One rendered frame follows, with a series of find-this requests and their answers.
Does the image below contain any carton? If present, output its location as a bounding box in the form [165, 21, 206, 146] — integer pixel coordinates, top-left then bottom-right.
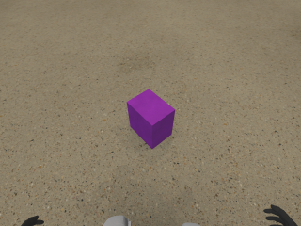
[126, 89, 175, 149]

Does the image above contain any left robot thigh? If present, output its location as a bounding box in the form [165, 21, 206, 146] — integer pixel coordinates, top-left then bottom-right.
[103, 215, 132, 226]

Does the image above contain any left robot hand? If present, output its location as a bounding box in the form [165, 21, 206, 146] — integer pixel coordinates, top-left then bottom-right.
[21, 215, 44, 226]

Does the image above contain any right robot hand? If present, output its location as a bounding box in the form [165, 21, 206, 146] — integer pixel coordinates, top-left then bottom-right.
[263, 204, 298, 226]

